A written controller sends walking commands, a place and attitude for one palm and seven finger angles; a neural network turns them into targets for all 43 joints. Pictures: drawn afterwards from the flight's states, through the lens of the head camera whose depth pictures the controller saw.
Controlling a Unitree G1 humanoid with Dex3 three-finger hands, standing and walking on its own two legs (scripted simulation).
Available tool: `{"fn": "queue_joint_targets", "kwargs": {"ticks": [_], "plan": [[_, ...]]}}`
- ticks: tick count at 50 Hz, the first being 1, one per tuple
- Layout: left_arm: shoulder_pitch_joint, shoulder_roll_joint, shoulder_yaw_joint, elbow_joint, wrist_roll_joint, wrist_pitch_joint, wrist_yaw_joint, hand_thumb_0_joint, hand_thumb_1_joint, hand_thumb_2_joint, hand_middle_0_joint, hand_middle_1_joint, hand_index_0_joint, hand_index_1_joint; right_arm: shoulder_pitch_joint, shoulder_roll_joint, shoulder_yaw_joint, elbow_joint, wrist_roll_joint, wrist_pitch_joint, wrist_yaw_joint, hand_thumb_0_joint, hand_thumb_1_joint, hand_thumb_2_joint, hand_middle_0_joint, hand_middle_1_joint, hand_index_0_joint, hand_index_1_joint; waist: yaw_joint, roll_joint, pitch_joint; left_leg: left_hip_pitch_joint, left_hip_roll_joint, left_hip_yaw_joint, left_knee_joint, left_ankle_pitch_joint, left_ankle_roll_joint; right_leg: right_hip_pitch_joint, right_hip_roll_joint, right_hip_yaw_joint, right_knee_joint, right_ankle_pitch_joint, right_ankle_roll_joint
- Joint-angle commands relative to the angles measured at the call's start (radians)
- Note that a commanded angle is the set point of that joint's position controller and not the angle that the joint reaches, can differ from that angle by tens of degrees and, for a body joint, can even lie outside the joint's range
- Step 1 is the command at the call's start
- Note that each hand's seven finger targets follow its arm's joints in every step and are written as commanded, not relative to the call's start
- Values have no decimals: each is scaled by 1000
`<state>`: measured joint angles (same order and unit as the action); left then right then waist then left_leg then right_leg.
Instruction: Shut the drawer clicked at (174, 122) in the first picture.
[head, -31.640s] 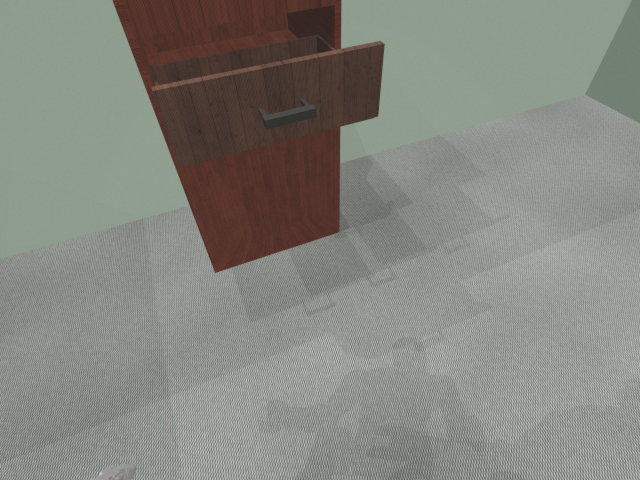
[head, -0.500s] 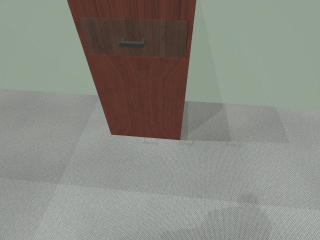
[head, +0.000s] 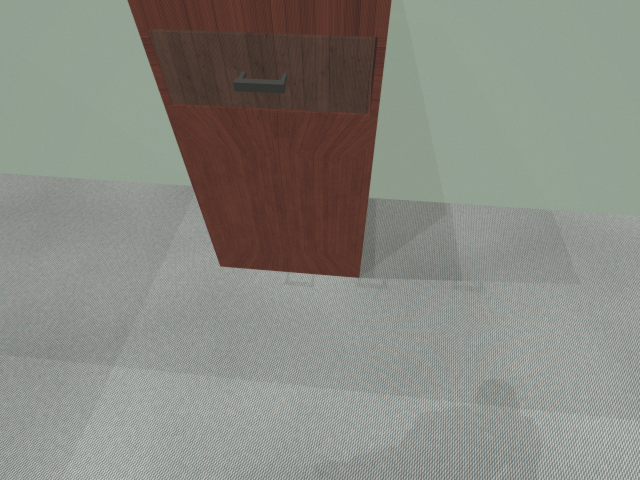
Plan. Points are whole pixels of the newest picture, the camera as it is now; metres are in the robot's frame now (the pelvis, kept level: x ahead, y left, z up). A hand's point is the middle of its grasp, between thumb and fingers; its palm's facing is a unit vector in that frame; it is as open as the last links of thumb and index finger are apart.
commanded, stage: look to check the result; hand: left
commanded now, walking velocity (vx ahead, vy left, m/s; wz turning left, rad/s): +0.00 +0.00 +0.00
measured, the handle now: (261, 81) +0.92 +0.18 +0.03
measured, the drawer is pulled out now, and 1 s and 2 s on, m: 0.00 0.00 0.00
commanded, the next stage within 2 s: stand and wait in 0.18 s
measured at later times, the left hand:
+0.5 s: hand out of the picture +0.06 +0.21 -0.17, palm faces +0.00 -0.96 -0.27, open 7.4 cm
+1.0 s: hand out of the picture +0.06 +0.22 -0.16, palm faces +0.00 -0.96 -0.28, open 7.4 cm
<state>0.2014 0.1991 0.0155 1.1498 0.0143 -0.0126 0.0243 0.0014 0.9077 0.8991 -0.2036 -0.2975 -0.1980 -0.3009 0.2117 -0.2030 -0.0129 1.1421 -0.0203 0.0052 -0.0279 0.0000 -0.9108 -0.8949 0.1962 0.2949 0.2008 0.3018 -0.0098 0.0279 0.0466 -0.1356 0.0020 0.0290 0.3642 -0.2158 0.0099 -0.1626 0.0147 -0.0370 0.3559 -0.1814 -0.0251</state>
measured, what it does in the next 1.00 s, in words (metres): stands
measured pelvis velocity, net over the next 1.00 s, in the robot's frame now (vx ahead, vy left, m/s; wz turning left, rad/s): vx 0.01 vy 0.01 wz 0.00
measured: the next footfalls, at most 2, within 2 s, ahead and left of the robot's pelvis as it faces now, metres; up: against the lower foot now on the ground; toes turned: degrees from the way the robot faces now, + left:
none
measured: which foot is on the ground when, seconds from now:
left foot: down 0.00-1.00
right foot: down 0.00-1.00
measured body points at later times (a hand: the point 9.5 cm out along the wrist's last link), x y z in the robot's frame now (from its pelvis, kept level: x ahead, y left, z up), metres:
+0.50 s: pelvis +0.01 +0.00 +0.00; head +0.02 -0.01 +0.45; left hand +0.06 +0.26 -0.15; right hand +0.04 -0.25 -0.16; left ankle -0.01 +0.11 -0.75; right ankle +0.01 -0.10 -0.75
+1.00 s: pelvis +0.01 +0.01 +0.00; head +0.02 +0.00 +0.45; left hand +0.06 +0.27 -0.14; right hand +0.05 -0.26 -0.15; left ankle -0.01 +0.11 -0.75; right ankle +0.01 -0.10 -0.75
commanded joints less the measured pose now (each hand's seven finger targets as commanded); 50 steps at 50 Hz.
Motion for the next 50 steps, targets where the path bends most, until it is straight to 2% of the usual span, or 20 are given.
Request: {"fn": "queue_joint_targets", "kwargs": {"ticks": [1, 5, 7, 13, 21, 24, 31, 35, 40, 50], "plan": [[14, 149, 27, -39, -6, -13, 3, 0, 900, 900, -200, -300, -200, -300, 37, -129, -22, -28, 4, -15, -11, 0, -900, -900, 200, 300, 200, 300, -2, -22, -16, 2, 106, -92, -53, 121, 25, -9, -118, 111, -76, 75, -25], [7, 157, 29, -44, -6, -16, 3, 0, 900, 900, -200, -300, -200, -300, 31, -138, -23, -30, 4, -18, -12, 0, -900, -900, 200, 300, 200, 300, -2, -34, -33, 15, 110, -93, -52, 154, 26, 6, -120, 109, -70, 123, -24], [-1, 159, 30, -45, -6, -15, 3, 0, 900, 900, -200, -300, -200, -300, 24, -142, -23, -31, 4, -18, -12, 0, -900, -900, 200, 300, 200, 300, -2, -23, -29, 12, 111, -94, -58, 145, 24, 4, -119, 109, -72, 109, -24], [-9, 172, 33, -52, -5, -18, 3, 0, 900, 900, -200, -300, -200, -300, 10, -158, -24, -37, 4, -22, -13, 0, -900, -900, 200, 300, 200, 300, 0, -16, -35, 24, 113, -97, -55, 195, 24, 15, -122, 107, -61, 172, -25], [-26, 181, 34, -55, -6, -17, -1, 0, 900, 900, -200, -300, -200, -300, -2, -168, -23, -35, 3, -23, -10, 0, -900, -900, 200, 300, 200, 300, -1, -17, -29, 20, 116, -101, -73, 160, 25, 16, -121, 108, -77, 114, -24], [-27, 187, 34, -56, -6, -18, -1, 0, 900, 900, -200, -300, -200, -300, -6, -173, -24, -35, 5, -24, -10, 0, -900, -900, 200, 300, 200, 300, -1, -24, -46, 33, 118, -101, -71, 177, 26, 23, -124, 107, -73, 135, -24], [-32, 196, 34, -54, -6, -18, -3, 0, 900, 900, -200, -300, -200, -300, -18, -183, -24, -35, 5, -25, -10, 0, -900, -900, 200, 300, 200, 300, 0, -20, -29, 31, 118, -102, -79, 170, 25, 15, -125, 107, -79, 122, -23], [-34, 203, 35, -56, -5, -20, -2, 0, 900, 900, -200, -300, -200, -300, -20, -190, -25, -34, 6, -27, -9, 0, -900, -900, 200, 300, 200, 300, -1, -32, -55, 46, 119, -104, -77, 185, 27, 27, -127, 109, -76, 144, -24], [-37, 210, 35, -55, -5, -20, -3, 0, 900, 900, -200, -300, -200, -300, -28, -198, -25, -36, 5, -28, -10, 0, -900, -900, 200, 300, 200, 300, 1, -15, -51, 48, 120, -103, -79, 200, 26, 29, -130, 106, -73, 157, -24], [-44, 220, 35, -55, -5, -21, -4, 0, 900, 900, -200, -300, -200, -300, -42, -210, -26, -38, 6, -28, -8, 0, -900, -900, 200, 300, 200, 300, -1, -26, -42, 50, 121, -105, -87, 179, 25, 23, -130, 110, -86, 134, -22]]}}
